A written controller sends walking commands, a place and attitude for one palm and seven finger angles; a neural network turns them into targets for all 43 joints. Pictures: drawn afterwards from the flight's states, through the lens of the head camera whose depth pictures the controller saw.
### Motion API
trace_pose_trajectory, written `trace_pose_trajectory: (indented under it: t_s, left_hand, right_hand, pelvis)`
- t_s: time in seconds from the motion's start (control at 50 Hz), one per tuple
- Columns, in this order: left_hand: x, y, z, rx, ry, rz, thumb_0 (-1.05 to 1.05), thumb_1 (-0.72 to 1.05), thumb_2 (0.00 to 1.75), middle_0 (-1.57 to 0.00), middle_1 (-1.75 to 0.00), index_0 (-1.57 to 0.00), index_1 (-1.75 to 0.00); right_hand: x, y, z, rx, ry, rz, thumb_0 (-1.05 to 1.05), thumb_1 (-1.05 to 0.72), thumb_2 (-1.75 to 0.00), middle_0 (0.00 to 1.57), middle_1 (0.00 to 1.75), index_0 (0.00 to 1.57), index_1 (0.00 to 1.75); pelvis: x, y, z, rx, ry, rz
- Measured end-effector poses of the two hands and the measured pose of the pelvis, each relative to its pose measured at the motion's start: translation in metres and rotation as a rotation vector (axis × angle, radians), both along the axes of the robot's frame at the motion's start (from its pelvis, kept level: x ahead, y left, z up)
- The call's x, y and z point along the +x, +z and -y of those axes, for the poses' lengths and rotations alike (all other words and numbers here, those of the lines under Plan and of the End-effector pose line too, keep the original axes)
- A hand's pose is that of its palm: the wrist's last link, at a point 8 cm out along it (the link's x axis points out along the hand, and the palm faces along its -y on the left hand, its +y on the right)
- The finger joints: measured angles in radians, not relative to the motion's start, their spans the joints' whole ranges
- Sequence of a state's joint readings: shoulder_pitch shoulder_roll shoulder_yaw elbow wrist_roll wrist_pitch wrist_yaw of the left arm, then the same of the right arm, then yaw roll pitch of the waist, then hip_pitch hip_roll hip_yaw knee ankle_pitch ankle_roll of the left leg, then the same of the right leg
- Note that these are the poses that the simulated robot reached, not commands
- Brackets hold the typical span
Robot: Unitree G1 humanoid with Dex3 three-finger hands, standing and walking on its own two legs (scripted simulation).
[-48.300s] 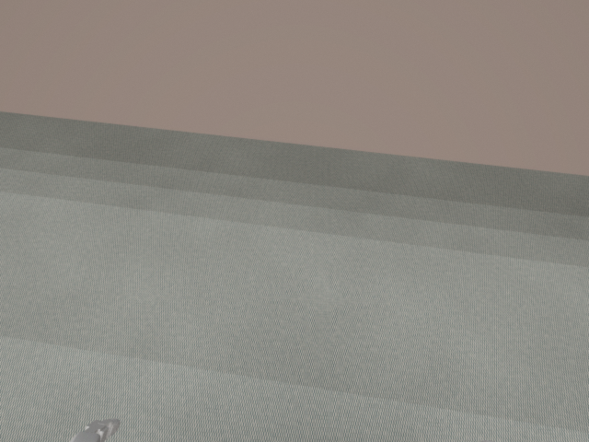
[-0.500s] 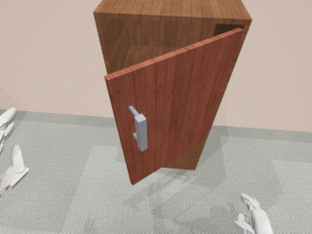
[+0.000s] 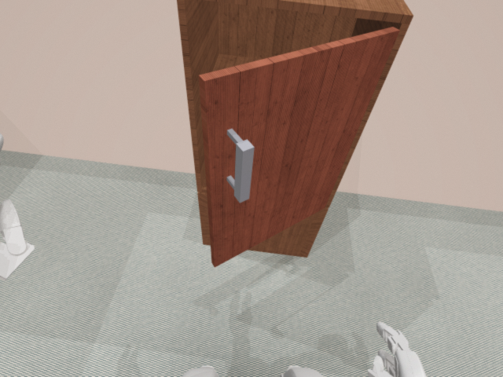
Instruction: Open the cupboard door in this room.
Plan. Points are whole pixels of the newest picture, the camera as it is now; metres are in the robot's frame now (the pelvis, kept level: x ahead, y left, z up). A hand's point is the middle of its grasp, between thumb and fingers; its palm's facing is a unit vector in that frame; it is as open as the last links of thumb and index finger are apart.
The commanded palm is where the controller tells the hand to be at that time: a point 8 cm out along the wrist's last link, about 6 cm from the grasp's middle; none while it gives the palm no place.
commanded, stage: step back with the hand held close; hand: left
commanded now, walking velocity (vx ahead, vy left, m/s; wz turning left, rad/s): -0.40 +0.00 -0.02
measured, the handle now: (237, 166) +0.46 +0.05 +0.07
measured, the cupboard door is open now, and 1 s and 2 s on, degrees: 39 39 39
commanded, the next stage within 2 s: stop stepping back and stand still in 0.18 s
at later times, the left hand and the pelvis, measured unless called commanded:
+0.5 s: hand (15, 346) +0.12 +0.22 +0.18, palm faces +0.35 -0.80 -0.49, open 7.4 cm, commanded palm +0.07 +0.25 +0.19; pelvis -0.09 -0.03 +0.01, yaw -5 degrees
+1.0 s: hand out of the picture +0.05 +0.23 +0.17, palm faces +0.35 -0.81 -0.47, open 7.4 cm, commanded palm -0.01 +0.27 +0.19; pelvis -0.17 -0.02 +0.02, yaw -3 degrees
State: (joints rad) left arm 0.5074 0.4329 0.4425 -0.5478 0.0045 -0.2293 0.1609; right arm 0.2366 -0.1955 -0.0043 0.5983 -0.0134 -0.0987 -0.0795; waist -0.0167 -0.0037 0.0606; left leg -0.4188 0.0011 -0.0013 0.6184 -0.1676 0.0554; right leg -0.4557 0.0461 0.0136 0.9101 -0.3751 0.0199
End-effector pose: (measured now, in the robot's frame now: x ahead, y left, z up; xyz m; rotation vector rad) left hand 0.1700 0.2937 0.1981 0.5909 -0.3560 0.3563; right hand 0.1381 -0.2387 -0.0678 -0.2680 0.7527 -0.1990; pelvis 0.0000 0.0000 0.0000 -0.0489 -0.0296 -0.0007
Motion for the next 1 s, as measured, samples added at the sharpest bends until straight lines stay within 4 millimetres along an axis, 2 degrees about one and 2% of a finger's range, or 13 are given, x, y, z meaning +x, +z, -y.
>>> trace_pose_trajectory:
  t_s: [0.06,0.12,0.18,0.24,0.32,0.38,0.44,0.52,0.58,0.68,0.76,0.88,1.0]
  left_hand:
    - [-0.013,0.011,-0.004,0.012,0.026,0.016,0.01,0.88,0.90,-0.21,-0.30,-0.21,-0.30]
    - [-0.023,0.010,0.001,-0.016,0.041,-0.007,0.01,0.88,0.90,-0.21,-0.30,-0.21,-0.30]
    - [-0.028,0.000,0.015,-0.053,0.023,-0.056,0.01,0.89,0.90,-0.20,-0.30,-0.21,-0.30]
    - [-0.035,-0.010,0.038,-0.055,-0.041,-0.102,0.01,0.89,0.90,-0.20,-0.30,-0.21,-0.30]
    - [-0.051,-0.002,0.057,-0.013,-0.134,-0.119,0.01,0.88,0.90,-0.21,-0.30,-0.21,-0.30]
    - [-0.065,0.008,0.054,0.039,-0.137,-0.105,0.01,0.88,0.90,-0.21,-0.30,-0.22,-0.30]
    - [-0.076,0.010,0.043,0.033,-0.100,-0.077,0.01,0.88,0.90,-0.21,-0.30,-0.22,-0.30]
    - [-0.090,-0.002,0.032,-0.036,-0.028,-0.098,0.01,0.88,0.90,-0.21,-0.30,-0.21,-0.30]
    - [-0.106,-0.011,0.034,-0.075,-0.003,-0.136,0.01,0.88,0.90,-0.21,-0.30,-0.21,-0.30]
    - [-0.140,-0.012,0.044,-0.097,-0.021,-0.134,0.01,0.88,0.90,-0.21,-0.30,-0.21,-0.30]
    - [-0.151,-0.009,0.036,-0.096,-0.011,-0.068,0.01,0.88,0.90,-0.21,-0.30,-0.21,-0.30]
    - [-0.150,-0.010,0.016,-0.099,0.043,-0.076,0.01,0.88,0.90,-0.21,-0.30,-0.21,-0.30]
    - [-0.161,-0.007,0.029,-0.062,-0.016,-0.123,0.01,0.89,0.90,-0.21,-0.30,-0.21,-0.30]
  right_hand:
    - [-0.010,0.004,-0.004,0.026,0.002,-0.005,0.01,-0.90,-0.90,0.20,0.30,0.20,0.30]
    - [-0.016,0.006,-0.005,0.047,0.021,0.002,0.01,-0.90,-0.90,0.21,0.30,0.20,0.30]
    - [-0.019,0.004,0.000,0.063,0.051,0.017,0.01,-0.90,-0.90,0.21,0.30,0.20,0.30]
    - [-0.025,-0.004,0.010,0.071,0.069,0.028,0.01,-0.90,-0.90,0.21,0.30,0.20,0.30]
    - [-0.043,0.000,0.025,0.063,0.027,0.016,0.01,-0.90,-0.90,0.21,0.30,0.20,0.30]
    - [-0.057,0.012,0.036,0.029,-0.007,0.029,0.01,-0.90,-0.90,0.21,0.30,0.20,0.30]
    - [-0.068,0.018,0.046,-0.011,-0.032,0.063,0.01,-0.90,-0.90,0.21,0.30,0.20,0.30]
    - [-0.087,0.022,0.052,-0.019,-0.035,0.099,0.01,-0.90,-0.90,0.20,0.30,0.20,0.30]
    - [-0.106,0.021,0.052,-0.011,-0.026,0.106,0.01,-0.90,-0.90,0.20,0.30,0.20,0.30]
    - [-0.140,0.015,0.050,-0.003,-0.023,0.042,0.01,-0.90,-0.90,0.20,0.30,0.20,0.30]
    - [-0.160,0.006,0.045,-0.023,-0.022,-0.009,0.01,-0.90,-0.90,0.20,0.30,0.20,0.30]
    - [-0.173,0.004,0.025,0.014,-0.017,-0.003,0.01,-0.90,-0.90,0.20,0.30,0.20,0.30]
    - [-0.176,0.009,0.010,0.063,0.011,0.053,0.01,-0.90,-0.90,0.21,0.30,0.20,0.30]
  pelvis:
    - [-0.005,0.007,0.005,-0.005,-0.010,-0.028]
    - [-0.014,0.011,0.011,0.001,-0.034,-0.061]
    - [-0.032,0.010,0.019,0.016,-0.049,-0.088]
    - [-0.056,0.004,0.028,0.021,-0.068,-0.092]
    - [-0.073,0.008,0.035,0.021,-0.070,-0.064]
    - [-0.074,0.009,0.037,0.041,-0.083,-0.067]
    - [-0.079,0.006,0.035,0.041,-0.071,-0.060]
    - [-0.099,0.008,0.033,0.056,-0.079,-0.036]
    - [-0.115,0.010,0.035,0.041,-0.064,-0.020]
    - [-0.131,0.013,0.037,0.028,-0.062,-0.016]
    - [-0.136,0.010,0.032,0.010,-0.048,-0.023]
    - [-0.154,0.014,0.024,0.035,-0.056,-0.009]
    - [-0.169,0.017,0.023,0.038,-0.059,-0.008]
